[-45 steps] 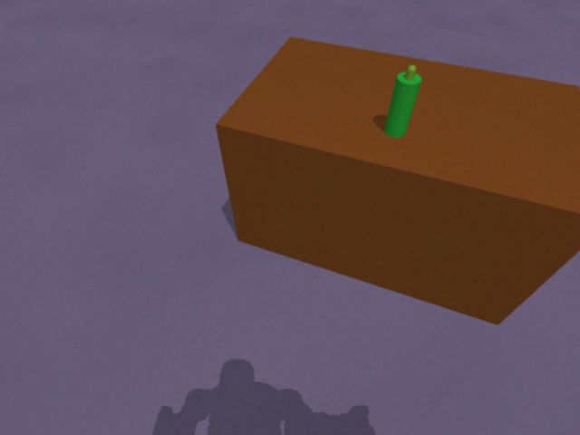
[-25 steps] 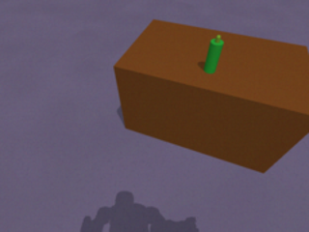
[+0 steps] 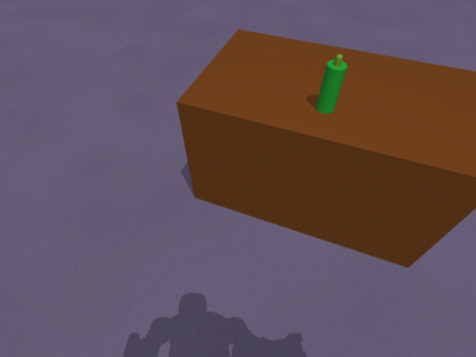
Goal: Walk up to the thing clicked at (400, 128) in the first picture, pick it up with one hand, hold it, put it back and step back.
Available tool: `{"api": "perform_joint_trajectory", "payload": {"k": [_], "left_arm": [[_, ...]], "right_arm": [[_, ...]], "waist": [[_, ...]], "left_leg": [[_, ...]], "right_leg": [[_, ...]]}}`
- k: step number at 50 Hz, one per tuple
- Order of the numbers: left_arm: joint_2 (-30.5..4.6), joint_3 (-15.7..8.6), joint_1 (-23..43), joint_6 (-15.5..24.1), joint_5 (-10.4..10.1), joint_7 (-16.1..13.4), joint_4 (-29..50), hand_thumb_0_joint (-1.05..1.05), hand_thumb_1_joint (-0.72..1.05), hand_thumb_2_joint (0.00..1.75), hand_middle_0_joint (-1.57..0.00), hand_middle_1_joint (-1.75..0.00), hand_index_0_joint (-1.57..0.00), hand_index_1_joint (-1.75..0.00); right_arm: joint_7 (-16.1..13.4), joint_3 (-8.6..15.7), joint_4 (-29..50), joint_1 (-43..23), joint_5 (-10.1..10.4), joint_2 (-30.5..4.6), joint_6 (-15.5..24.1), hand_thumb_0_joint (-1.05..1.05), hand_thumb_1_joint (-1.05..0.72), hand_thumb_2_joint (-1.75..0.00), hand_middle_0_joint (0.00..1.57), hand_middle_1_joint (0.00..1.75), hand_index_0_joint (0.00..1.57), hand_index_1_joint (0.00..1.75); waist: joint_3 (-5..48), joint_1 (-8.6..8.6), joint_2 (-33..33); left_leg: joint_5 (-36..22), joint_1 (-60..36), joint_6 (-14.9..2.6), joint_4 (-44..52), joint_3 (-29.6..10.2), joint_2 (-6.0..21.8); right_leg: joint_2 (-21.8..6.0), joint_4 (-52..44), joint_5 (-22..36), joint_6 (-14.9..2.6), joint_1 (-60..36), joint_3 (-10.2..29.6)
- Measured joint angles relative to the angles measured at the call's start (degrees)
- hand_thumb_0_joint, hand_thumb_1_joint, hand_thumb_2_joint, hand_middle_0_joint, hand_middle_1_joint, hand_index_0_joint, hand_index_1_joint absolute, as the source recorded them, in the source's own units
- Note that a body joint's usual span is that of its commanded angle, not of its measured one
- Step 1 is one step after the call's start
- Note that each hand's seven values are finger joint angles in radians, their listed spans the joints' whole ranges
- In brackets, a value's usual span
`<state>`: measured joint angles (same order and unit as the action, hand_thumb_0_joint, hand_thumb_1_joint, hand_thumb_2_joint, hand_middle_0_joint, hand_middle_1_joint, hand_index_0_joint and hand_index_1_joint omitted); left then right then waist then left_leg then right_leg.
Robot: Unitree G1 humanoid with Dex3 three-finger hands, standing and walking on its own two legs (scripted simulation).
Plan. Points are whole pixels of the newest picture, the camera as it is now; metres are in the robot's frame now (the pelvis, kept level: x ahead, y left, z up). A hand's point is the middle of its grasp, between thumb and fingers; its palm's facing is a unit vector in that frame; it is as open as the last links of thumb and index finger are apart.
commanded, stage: stand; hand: left
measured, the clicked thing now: (331, 83) +0.92 -0.30 -0.08
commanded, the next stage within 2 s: walk up in 0.22 s
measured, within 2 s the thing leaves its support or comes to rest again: neither
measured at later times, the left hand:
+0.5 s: hand out of the picture +0.13 +0.23 -0.15, palm faces -0.18 -0.91 -0.38, open 7.4 cm
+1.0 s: hand (216, 260) +0.34 +0.06 -0.17, palm faces -0.40 -0.86 -0.31, open 7.4 cm
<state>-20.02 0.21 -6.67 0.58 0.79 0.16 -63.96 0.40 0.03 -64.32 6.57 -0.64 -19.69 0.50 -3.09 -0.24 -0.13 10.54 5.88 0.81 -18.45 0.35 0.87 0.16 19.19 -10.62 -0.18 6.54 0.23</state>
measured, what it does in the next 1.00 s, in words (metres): steps to the right, turning right: right foot, then left foot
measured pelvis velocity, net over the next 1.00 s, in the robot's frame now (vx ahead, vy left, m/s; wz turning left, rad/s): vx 0.16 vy -0.16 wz -0.36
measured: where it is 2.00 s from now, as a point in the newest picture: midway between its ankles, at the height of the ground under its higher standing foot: (328, 322)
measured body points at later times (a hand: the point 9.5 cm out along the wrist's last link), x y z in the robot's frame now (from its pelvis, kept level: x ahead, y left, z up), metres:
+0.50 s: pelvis +0.03 -0.06 -0.02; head +0.05 -0.07 +0.43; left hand +0.14 +0.28 -0.12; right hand +0.04 -0.42 -0.13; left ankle +0.00 +0.13 -0.75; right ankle +0.07 -0.24 -0.74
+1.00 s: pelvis +0.16 -0.16 -0.02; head +0.18 -0.14 +0.43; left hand +0.36 +0.11 -0.14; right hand +0.05 -0.48 -0.10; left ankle +0.19 -0.03 -0.75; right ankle +0.17 -0.33 -0.70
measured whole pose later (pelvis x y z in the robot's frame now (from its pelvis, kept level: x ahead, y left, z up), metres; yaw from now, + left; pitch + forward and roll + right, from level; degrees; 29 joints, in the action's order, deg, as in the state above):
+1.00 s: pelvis +0.16 -0.16 -0.02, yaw -21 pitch -3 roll +1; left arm -25.6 -5.0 -15.0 -1.1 1.8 5.4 -48.2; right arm 0.4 3.5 -51.1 23.1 -1.8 -22.9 6.3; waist -4.4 1.7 5.3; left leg 18.3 9.2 1.1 -31.2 8.8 5.3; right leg -1.1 55.8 -17.9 0.1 29.6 5.3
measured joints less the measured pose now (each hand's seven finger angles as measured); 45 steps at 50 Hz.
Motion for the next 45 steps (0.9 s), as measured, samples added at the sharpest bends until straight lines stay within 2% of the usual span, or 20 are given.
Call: {"api": "perform_joint_trajectory", "payload": {"k": [11, 12, 14, 16, 17, 19, 24, 25, 26, 27, 28, 29, 31, 32, 36, 38, 40, 42, 45], "left_arm": [[0.0, 0.0, 0.0, 0.1, -0.1, -0.1, 0.1, 0.00, 0.90, 0.90, -0.20, -0.30, -0.20, -0.30], [-0.1, -0.8, -0.5, -0.5, 0.5, 0.6, 1.2, 0.00, 0.90, 0.90, -0.20, -0.30, -0.20, -0.30], [-1.1, -2.6, -2.2, -1.8, 1.7, 2.4, 3.8, 0.00, 0.90, 0.90, -0.20, -0.30, -0.20, -0.30], [-2.4, -4.1, -3.5, -3.4, 2.4, 3.8, 5.3, 0.00, 0.90, 0.90, -0.20, -0.30, -0.20, -0.30], [-3.0, -4.6, -3.9, -3.9, 2.4, 4.4, 6.1, 0.00, 0.90, 0.90, -0.20, -0.30, -0.20, -0.30], [-4.3, -5.6, -4.8, -4.1, 2.3, 5.6, 7.6, 0.00, 0.90, 0.90, -0.20, -0.30, -0.20, -0.30], [-6.2, -6.8, -6.9, -3.9, 2.2, 7.5, 10.4, 0.00, 0.90, 0.90, -0.20, -0.30, -0.20, -0.30], [-6.6, -7.0, -7.4, -3.6, 2.2, 7.6, 10.7, 0.00, 0.90, 0.90, -0.20, -0.30, -0.20, -0.30], [-7.0, -7.2, -8.1, -3.2, 2.3, 7.5, 11.0, 0.00, 0.90, 0.90, -0.20, -0.30, -0.20, -0.30], [-7.0, -7.4, -8.3, -2.6, 2.3, 7.2, 11.2, 0.00, 0.90, 0.90, -0.20, -0.30, -0.20, -0.30], [-6.7, -7.6, -8.5, -2.0, 2.3, 6.7, 11.7, 0.00, 0.90, 0.90, -0.20, -0.30, -0.20, -0.30], [-6.2, -7.5, -8.9, -1.7, 2.1, 6.3, 12.3, 0.00, 0.90, 0.90, -0.20, -0.30, -0.20, -0.30], [-4.6, -6.7, -9.8, -1.4, 1.3, 5.7, 13.2, 0.00, 0.90, 0.90, -0.20, -0.30, -0.20, -0.30], [-3.8, -6.2, -10.3, -1.4, 1.1, 5.5, 13.5, 0.00, 0.90, 0.90, -0.20, -0.30, -0.20, -0.30], [-2.5, -4.7, -12.0, -1.6, 1.4, 5.2, 15.0, 0.00, 0.90, 0.90, -0.20, -0.30, -0.20, -0.30], [-2.7, -4.3, -12.5, -1.9, 1.5, 5.1, 15.7, 0.00, 0.90, 0.90, -0.21, -0.30, -0.20, -0.30], [-3.2, -4.3, -13.0, -2.4, 1.4, 4.8, 16.2, 0.00, 0.90, 0.90, -0.21, -0.30, -0.20, -0.30], [-3.5, -4.3, -12.5, -3.2, 1.5, 4.1, 15.4, 0.00, 0.90, 0.90, -0.21, -0.30, -0.20, -0.30], [-4.3, -4.3, -11.2, -2.8, 1.4, 4.3, 14.7, 0.01, 0.90, 0.90, -0.20, -0.30, -0.20, -0.30]], "right_arm": [[0.0, 0.1, 0.1, -0.1, 0.1, -0.1, 0.0, 0.01, -0.91, -0.90, 0.20, 0.30, 0.21, 0.30], [0.2, 0.6, 0.7, 0.1, -0.2, 0.0, 0.2, 0.01, -0.91, -0.90, 0.20, 0.30, 0.21, 0.30], [0.2, 2.2, 2.8, 0.8, -0.8, 0.1, 1.5, 0.01, -0.91, -0.90, 0.20, 0.30, 0.21, 0.30], [-0.2, 3.4, 5.1, 2.1, -1.0, -0.2, 2.9, 0.01, -0.90, -0.90, 0.21, 0.30, 0.21, 0.30], [-0.5, 3.9, 5.9, 2.8, -1.1, -0.6, 3.3, 0.01, -0.90, -0.90, 0.21, 0.30, 0.21, 0.30], [-0.8, 4.6, 6.8, 4.2, -1.6, -1.8, 3.5, 0.01, -0.90, -0.90, 0.21, 0.30, 0.21, 0.30], [-0.7, 6.3, 7.8, 5.9, -2.5, -5.8, 3.1, 0.01, -0.90, -0.90, 0.21, 0.30, 0.21, 0.30], [-0.7, 6.5, 8.1, 6.1, -2.5, -6.5, 2.9, 0.01, -0.90, -0.90, 0.21, 0.30, 0.21, 0.30], [-0.7, 6.6, 8.3, 6.4, -2.5, -7.1, 2.6, 0.01, -0.90, -0.90, 0.21, 0.30, 0.21, 0.30], [-0.8, 6.7, 8.5, 6.5, -2.4, -7.8, 2.2, 0.01, -0.90, -0.90, 0.20, 0.30, 0.21, 0.30], [-1.0, 6.6, 8.6, 6.5, -1.9, -8.3, 1.5, 0.01, -0.90, -0.90, 0.20, 0.30, 0.21, 0.30], [-1.1, 6.5, 8.6, 6.2, -1.6, -8.4, 0.9, 0.01, -0.90, -0.90, 0.20, 0.30, 0.21, 0.30], [-0.8, 6.0, 9.0, 5.8, -0.7, -8.5, 0.7, 0.01, -0.91, -0.90, 0.20, 0.30, 0.21, 0.30], [-0.6, 5.7, 9.4, 5.9, -0.4, -8.3, 1.1, 0.01, -0.91, -0.90, 0.20, 0.30, 0.21, 0.30], [0.4, 4.5, 11.6, 7.6, -0.1, -6.3, 2.9, 0.01, -0.91, -0.90, 0.20, 0.30, 0.21, 0.30], [0.7, 4.2, 12.7, 8.9, -0.3, -5.1, 3.8, 0.01, -0.91, -0.90, 0.20, 0.30, 0.21, 0.30], [0.4, 4.1, 14.0, 10.7, -1.2, -4.2, 5.3, 0.01, -0.91, -0.90, 0.20, 0.30, 0.21, 0.30], [0.1, 3.9, 14.3, 12.0, -1.4, -3.3, 6.0, 0.01, -0.90, -0.90, 0.20, 0.30, 0.21, 0.30], [-0.2, 3.4, 13.5, 13.7, -0.9, -2.5, 5.5, 0.01, -0.90, -0.90, 0.21, 0.30, 0.21, 0.30]], "waist": [[0.0, 0.01, 0.0], [0.1, -0.21, 0.2], [0.1, -0.80, 1.3], [0.1, -0.62, 1.9], [0.0, -0.58, 2.1], [-0.5, -0.73, 2.2], [-1.6, -1.02, 1.2], [-1.5, -0.96, 0.9], [-1.3, -0.90, 0.6], [-1.5, -0.84, -0.5], [-1.6, -1.00, -1.3], [-1.8, -1.37, -1.3], [-2.3, -1.84, -1.9], [-2.4, -2.05, -2.1], [-1.7, -2.75, -1.0], [-1.4, -2.83, 0.1], [-0.9, -2.27, 1.8], [-0.4, -0.81, 3.6], [-0.1, 0.66, 5.3]], "left_leg": [[0.0, -0.3, 0.03, 0.3, -0.1, 0.0], [0.5, 0.1, -0.28, -0.4, 0.4, -0.1], [2.1, 0.5, -0.75, -2.2, 2.4, 0.0], [3.0, 0.5, -0.67, -3.0, 4.0, 0.6], [3.3, 0.1, -0.44, -3.1, 4.5, 1.1], [4.2, -0.7, 0.18, -3.6, 5.5, 2.2], [9.6, -1.8, 2.50, -9.4, 7.9, 6.4], [11.6, -1.4, 2.53, -12.0, 8.2, 7.5], [14.2, -0.5, 1.84, -15.6, 8.2, 8.8], [16.2, 1.4, 0.12, -21.1, 6.7, 10.6], [19.0, 4.2, -0.81, -27.9, 3.8, 10.5], [21.0, 7.0, -1.12, -34.3, 1.6, 9.0], [20.6, 11.8, -1.61, -42.5, 0.3, 6.3], [19.7, 13.7, -1.83, -43.5, 0.8, 5.5], [19.3, 17.0, -2.21, -33.4, 3.4, 3.3], [14.6, 16.2, -2.10, -25.5, 4.3, 2.4], [5.4, 14.6, -2.00, -21.1, 5.2, 1.8], [7.0, 13.8, -1.83, -22.4, 6.3, 1.8], [8.3, 9.8, -1.44, -19.3, 7.4, 2.6]], "right_leg": [[0.0, 0.0, -0.2, -0.03, -0.3, -0.1], [0.0, 1.4, -0.9, -0.24, 0.7, 0.4], [-0.1, 11.1, -7.7, -0.69, 5.2, 1.6], [-0.3, 23.8, -11.1, -0.44, 11.3, 2.3], [-0.7, 28.2, -11.2, -0.35, 13.7, 2.7], [-2.5, 31.1, -11.0, -0.07, 16.6, 3.1], [-6.6, 22.4, -8.8, -0.31, 16.8, 2.0], [-6.7, 20.7, -7.5, -0.48, 16.0, 1.0], [-6.2, 19.3, -5.9, -0.23, 15.0, 0.2], [-4.8, 20.6, -4.5, 0.75, 15.1, -0.5], [-3.6, 22.7, -5.7, 1.23, 15.6, -1.0], [-3.0, 23.8, -6.8, 1.14, 15.7, -0.8], [-1.8, 22.3, -7.2, 0.22, 14.0, -0.6], [-1.2, 20.9, -6.9, -0.19, 12.9, -0.5], [0.2, 17.3, -6.9, -1.15, 9.7, 0.4], [0.8, 17.9, -8.3, -1.28, 9.1, 0.9], [1.4, 23.9, -13.0, -2.29, 10.7, 3.0], [3.5, 34.6, -15.3, -2.71, 14.6, 6.7], [3.3, 42.8, -11.5, -1.69, 19.4, 7.0]]}}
